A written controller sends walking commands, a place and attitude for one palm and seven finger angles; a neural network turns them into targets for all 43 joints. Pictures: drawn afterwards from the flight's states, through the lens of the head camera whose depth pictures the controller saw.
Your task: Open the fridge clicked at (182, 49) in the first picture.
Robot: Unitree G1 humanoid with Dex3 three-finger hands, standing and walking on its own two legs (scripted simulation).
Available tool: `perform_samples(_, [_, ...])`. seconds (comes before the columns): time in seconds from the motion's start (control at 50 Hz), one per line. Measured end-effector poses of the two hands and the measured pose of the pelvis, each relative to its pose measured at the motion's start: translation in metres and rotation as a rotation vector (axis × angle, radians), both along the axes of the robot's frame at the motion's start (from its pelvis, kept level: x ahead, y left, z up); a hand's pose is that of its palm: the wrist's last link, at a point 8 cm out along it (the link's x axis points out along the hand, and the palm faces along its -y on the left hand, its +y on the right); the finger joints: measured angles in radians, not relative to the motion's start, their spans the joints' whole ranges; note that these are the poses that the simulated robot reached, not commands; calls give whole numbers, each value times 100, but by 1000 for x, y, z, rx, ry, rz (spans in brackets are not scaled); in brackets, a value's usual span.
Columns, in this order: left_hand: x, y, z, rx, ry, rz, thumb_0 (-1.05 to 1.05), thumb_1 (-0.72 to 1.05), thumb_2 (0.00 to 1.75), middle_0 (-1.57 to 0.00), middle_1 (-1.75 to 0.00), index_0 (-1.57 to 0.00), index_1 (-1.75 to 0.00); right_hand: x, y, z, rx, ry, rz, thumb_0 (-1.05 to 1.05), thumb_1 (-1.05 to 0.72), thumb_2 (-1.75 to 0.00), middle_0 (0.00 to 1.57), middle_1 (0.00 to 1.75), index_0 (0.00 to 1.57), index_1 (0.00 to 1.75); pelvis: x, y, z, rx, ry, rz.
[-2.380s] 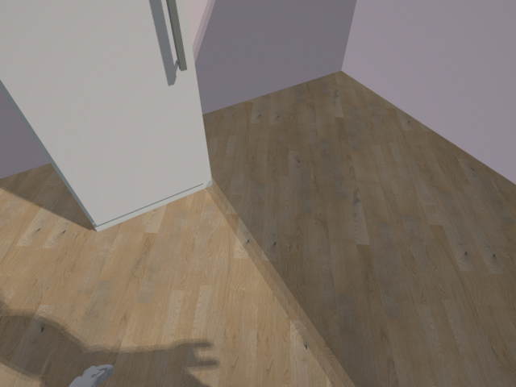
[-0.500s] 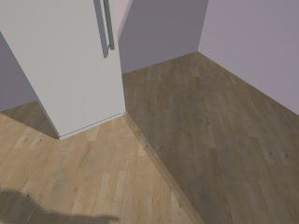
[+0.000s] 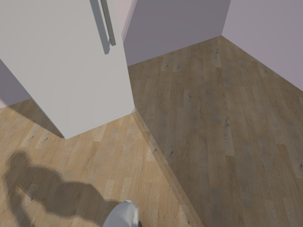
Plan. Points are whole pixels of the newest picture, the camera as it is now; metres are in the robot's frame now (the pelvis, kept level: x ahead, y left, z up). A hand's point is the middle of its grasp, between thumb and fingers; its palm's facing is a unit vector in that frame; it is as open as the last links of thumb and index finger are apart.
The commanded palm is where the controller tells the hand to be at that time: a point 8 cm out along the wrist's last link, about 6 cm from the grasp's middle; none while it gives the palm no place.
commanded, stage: walk to a spot facing it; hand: right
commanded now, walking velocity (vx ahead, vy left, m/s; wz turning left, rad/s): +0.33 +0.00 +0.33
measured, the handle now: (103, 5) +0.95 +0.29 +0.13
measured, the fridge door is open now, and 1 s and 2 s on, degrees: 0 0 0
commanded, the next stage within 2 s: turn to face it in 0.12 s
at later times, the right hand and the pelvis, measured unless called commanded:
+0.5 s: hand (215, 197) +0.25 -0.17 -0.17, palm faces -0.11 +0.97 -0.20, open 7.3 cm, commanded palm none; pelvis +0.21 +0.00 +0.00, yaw +10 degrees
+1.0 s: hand (208, 140) +0.45 -0.17 -0.16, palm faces -0.38 +0.88 -0.27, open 7.4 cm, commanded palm none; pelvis +0.27 -0.02 +0.00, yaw +25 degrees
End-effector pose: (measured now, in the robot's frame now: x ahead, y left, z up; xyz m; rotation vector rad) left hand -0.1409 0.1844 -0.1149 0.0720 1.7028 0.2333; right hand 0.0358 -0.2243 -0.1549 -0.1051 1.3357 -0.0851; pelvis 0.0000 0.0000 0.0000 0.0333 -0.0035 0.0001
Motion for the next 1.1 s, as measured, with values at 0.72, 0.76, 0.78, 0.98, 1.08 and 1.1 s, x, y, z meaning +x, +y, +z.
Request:
perform_samples(0.72, [460,29,-3,150,-582,29,0,91,90,-20,-30,-20,-30,300,-45,2,-90,32,183,0,-91,-90,20,30,20,30,263,-31,-3,-12,4,311])
perform_samples(0.76, [450,23,-1,150,-563,63,0,91,90,-20,-30,-20,-30,323,-48,7,-96,9,220,0,-91,-90,20,30,20,30,267,-33,1,-8,5,329])
perform_samples(0.78, [443,21,-1,149,-549,81,0,91,90,-20,-30,-20,-30,334,-49,10,-99,-6,237,0,-91,-90,20,30,20,30,268,-34,3,-7,6,338])
perform_samples(0.98, [353,35,-18,164,-403,286,-1,92,90,-21,-30,-20,-30,417,-3,31,-120,-138,417,0,-91,-90,20,30,19,30,272,-21,3,-27,1,428])
perform_samples(1.08, [302,42,-46,119,-317,378,0,91,90,-20,-30,-20,-30,435,44,35,-127,-226,506,0,-91,-90,20,30,20,30,267,0,-11,-45,-10,463])
perform_samples(1.1, [295,43,-49,111,-297,388,0,91,90,-20,-30,-20,-30,434,51,37,-123,-234,515,0,-91,-90,20,30,20,30,267,2,-10,-41,-12,462])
